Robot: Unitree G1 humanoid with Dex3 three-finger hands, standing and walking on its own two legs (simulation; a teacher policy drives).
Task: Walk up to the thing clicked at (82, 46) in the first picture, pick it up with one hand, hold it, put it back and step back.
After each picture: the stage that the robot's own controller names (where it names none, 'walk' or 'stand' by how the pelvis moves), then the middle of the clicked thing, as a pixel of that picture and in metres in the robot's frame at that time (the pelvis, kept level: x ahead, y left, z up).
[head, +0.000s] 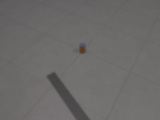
stand; (82, 48) +1.30 -0.01 -0.72
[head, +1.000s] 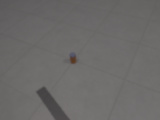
walk; (73, 58) +1.17 +0.19 -0.71
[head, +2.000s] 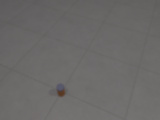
walk; (60, 90) +0.70 +0.22 -0.70
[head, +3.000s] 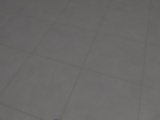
walk; out of the picture +0.40 +0.20 -0.69
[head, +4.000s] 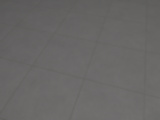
stand; out of the picture +0.34 +0.17 -0.72
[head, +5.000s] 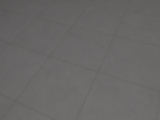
walk; out of the picture +0.39 +0.17 -0.72
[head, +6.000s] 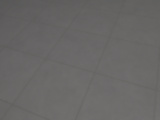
stand; out of the picture +0.40 +0.16 -0.71
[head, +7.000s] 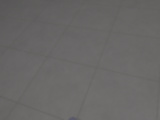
stand; out of the picture +0.43 +0.17 -0.70
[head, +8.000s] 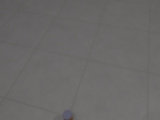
walk; (68, 117) +0.44 +0.14 -0.67
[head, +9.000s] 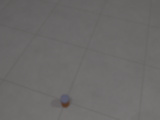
stand; (65, 101) +0.50 +0.13 -0.68
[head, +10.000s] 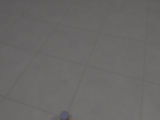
stand; (64, 118) +0.48 +0.15 -0.71
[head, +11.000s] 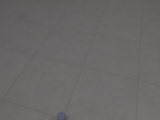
stand; (61, 118) +0.50 +0.17 -0.72
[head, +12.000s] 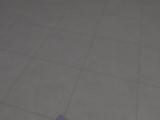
stand; out of the picture +0.48 +0.17 -0.73
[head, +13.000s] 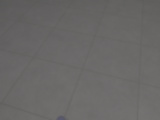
stand; out of the picture +0.47 +0.18 -0.73
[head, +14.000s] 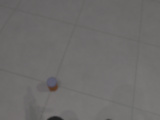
go down; (52, 84) +0.50 +0.18 -0.56
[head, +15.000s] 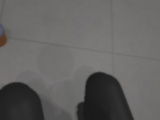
go down; out of the picture +0.52 +0.27 -0.28
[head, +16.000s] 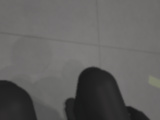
close in; out of the picture +0.51 +0.29 -0.26
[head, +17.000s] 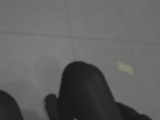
close; out of the picture +0.50 +0.32 -0.24
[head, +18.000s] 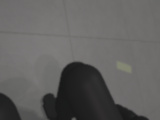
close; out of the picture +0.48 +0.31 -0.24
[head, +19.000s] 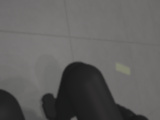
lift; out of the picture +0.42 +0.29 -0.28
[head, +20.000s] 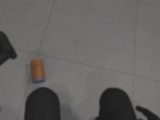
lift; (37, 71) +0.45 +0.22 -0.39
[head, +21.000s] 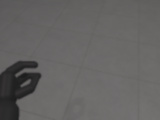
close in; out of the picture +0.39 +0.17 -0.69
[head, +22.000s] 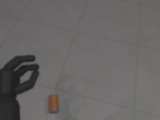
close; (53, 103) +0.42 +0.19 -0.60
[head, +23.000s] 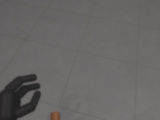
hold; out of the picture +0.39 +0.18 -0.67
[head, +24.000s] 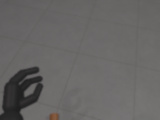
hold; out of the picture +0.39 +0.19 -0.68
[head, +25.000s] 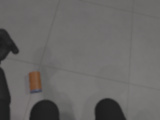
crouch; (35, 82) +0.43 +0.23 -0.48
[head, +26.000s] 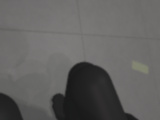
lower; out of the picture +0.41 +0.32 -0.26
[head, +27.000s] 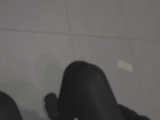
lower; out of the picture +0.40 +0.33 -0.26
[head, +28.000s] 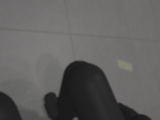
lower; out of the picture +0.39 +0.33 -0.27
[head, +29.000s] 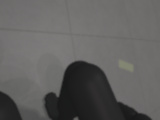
lower; out of the picture +0.39 +0.34 -0.27
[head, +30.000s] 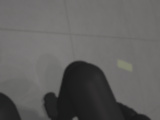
lower; out of the picture +0.39 +0.34 -0.27
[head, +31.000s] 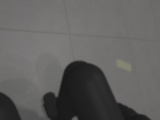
open; out of the picture +0.39 +0.35 -0.27
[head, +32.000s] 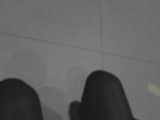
stand; out of the picture +0.41 +0.33 -0.29
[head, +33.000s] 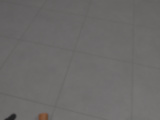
stand; out of the picture +0.39 +0.25 -0.65
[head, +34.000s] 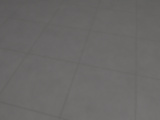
stand; out of the picture +0.39 +0.26 -0.69
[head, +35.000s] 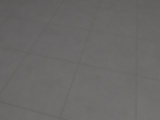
stand; out of the picture +0.38 +0.26 -0.69
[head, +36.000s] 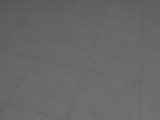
stand; out of the picture +0.40 +0.25 -0.74
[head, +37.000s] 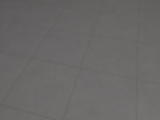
stand; out of the picture +0.37 +0.29 -0.75
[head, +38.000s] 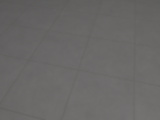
walk; out of the picture +0.37 +0.31 -0.75
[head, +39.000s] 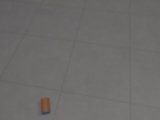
walk; (45, 106) +0.49 +0.32 -0.72
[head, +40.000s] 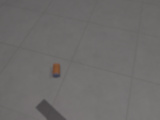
walk; (56, 70) +0.80 +0.26 -0.72
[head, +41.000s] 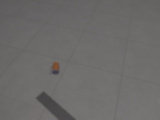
stand; (55, 68) +1.03 +0.28 -0.73
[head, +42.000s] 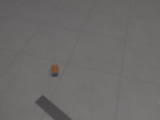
stand; (54, 70) +0.99 +0.27 -0.75
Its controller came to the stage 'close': yes
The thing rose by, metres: 0.01
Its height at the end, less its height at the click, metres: -0.02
